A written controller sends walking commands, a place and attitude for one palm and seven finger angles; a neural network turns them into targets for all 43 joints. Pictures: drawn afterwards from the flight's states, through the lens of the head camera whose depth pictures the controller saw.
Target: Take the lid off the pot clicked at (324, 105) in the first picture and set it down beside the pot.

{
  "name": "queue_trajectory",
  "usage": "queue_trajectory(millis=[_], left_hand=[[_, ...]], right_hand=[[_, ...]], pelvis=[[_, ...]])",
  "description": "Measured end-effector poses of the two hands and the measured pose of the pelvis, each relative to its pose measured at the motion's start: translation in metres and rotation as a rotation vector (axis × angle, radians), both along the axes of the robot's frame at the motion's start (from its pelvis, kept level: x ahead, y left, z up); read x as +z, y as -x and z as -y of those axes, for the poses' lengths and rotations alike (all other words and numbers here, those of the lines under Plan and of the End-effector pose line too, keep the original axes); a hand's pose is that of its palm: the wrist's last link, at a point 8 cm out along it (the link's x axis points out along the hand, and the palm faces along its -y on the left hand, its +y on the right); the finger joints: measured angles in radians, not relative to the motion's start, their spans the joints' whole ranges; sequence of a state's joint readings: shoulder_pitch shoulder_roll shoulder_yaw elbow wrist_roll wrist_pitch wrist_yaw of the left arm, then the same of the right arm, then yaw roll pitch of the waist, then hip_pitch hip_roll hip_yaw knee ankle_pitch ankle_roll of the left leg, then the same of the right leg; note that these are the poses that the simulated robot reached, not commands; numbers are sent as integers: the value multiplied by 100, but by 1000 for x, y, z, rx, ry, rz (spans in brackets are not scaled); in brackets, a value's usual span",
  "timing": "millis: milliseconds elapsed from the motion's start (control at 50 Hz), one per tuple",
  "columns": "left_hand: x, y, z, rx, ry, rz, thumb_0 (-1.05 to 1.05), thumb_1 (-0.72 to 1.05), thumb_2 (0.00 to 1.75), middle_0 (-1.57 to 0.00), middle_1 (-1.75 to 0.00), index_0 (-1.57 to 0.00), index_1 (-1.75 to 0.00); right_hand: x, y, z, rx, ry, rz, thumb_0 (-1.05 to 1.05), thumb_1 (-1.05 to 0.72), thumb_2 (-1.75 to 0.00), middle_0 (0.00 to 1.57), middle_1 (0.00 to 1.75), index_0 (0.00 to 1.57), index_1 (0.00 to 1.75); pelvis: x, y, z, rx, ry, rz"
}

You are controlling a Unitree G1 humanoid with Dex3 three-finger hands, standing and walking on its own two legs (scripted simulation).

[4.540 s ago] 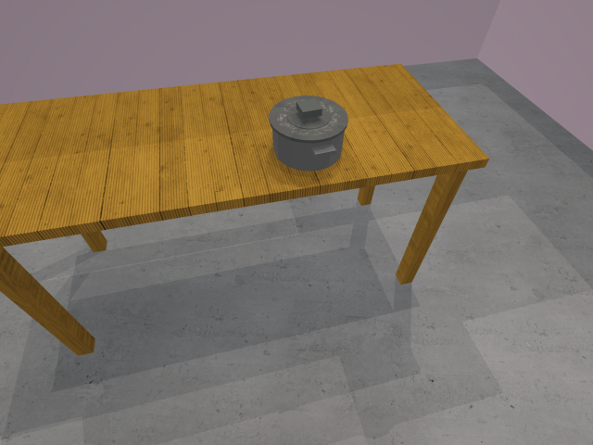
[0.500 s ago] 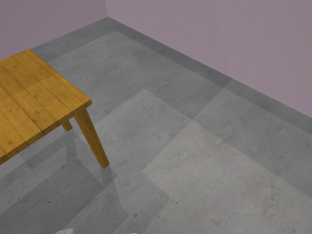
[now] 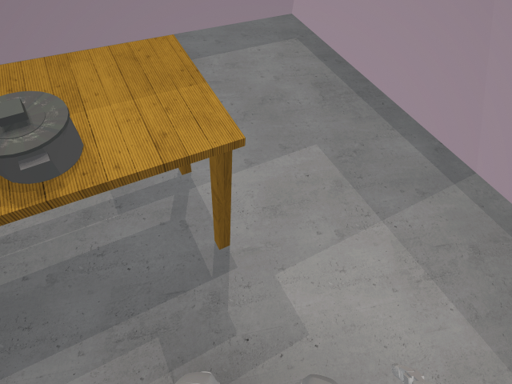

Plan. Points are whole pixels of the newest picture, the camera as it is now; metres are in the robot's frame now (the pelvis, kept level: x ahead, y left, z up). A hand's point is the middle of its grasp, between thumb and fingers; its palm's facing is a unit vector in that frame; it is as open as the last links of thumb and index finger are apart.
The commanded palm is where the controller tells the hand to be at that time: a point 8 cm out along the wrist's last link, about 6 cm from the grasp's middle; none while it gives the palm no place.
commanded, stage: turn to face it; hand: left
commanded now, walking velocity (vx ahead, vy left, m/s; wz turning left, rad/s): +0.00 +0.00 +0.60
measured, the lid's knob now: (10, 112) +0.56 +0.54 +0.02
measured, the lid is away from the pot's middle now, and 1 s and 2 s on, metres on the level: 0.00 0.00 0.00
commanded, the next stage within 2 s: take the last steps up to it in 0.76 s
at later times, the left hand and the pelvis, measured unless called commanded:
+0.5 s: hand out of the picture +0.08 +0.21 -0.12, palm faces +0.30 -0.90 -0.32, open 7.4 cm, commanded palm none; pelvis +0.02 -0.03 +0.01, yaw +18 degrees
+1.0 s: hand out of the picture -0.07 +0.21 -0.16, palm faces +0.52 -0.82 -0.24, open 7.4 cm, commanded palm none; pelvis +0.02 +0.01 +0.02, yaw +28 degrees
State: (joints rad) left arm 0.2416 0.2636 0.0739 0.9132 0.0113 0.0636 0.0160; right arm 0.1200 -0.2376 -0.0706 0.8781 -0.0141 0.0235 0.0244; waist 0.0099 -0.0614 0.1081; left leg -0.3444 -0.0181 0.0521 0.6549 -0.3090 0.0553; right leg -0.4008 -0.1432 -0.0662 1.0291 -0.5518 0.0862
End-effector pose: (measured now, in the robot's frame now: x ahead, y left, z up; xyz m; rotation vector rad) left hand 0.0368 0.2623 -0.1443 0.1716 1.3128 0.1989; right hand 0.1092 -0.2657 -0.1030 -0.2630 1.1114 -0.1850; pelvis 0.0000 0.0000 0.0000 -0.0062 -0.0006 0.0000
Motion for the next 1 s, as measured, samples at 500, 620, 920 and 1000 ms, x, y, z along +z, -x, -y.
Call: queue_trajectory(millis=[500,620,920,1000], left_hand=[[57,-16,13,207,-130,216,1,90,90,-20,-30,-21,-29],[51,29,32,304,-94,138,1,90,90,-20,-30,-21,-30],[10,147,22,525,12,-85,1,90,90,-20,-30,-20,-29],[21,141,17,528,10,-46,1,91,90,-20,-30,-20,-29]], right_hand=[[-33,-33,0,198,-74,-179,1,-91,-90,20,30,20,30],[-24,-68,-12,291,-72,-160,1,-91,-90,20,30,19,30],[3,-128,-115,525,-34,5,1,-91,-90,20,30,20,30],[1,-116,-123,533,-60,-19,1,-91,-90,20,30,20,30]], pelvis=[[11,-24,28,322,-14,-8],[17,-28,28,382,-44,5],[10,-16,-9,469,-15,13],[16,-17,-14,485,-8,11]])
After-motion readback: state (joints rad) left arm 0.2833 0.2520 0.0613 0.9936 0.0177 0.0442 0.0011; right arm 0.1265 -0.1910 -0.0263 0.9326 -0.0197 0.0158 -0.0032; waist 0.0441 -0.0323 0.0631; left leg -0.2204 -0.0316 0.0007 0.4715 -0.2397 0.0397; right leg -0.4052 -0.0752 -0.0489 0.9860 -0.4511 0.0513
